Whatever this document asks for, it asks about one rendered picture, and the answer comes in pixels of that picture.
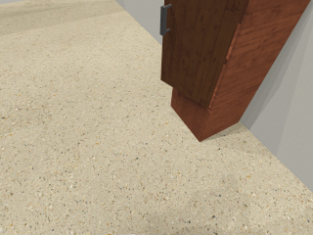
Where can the handle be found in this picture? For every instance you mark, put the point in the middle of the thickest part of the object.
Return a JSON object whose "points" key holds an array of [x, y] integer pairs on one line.
{"points": [[163, 19]]}

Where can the cupboard door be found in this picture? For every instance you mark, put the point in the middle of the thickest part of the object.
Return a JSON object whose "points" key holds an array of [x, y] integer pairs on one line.
{"points": [[195, 48]]}

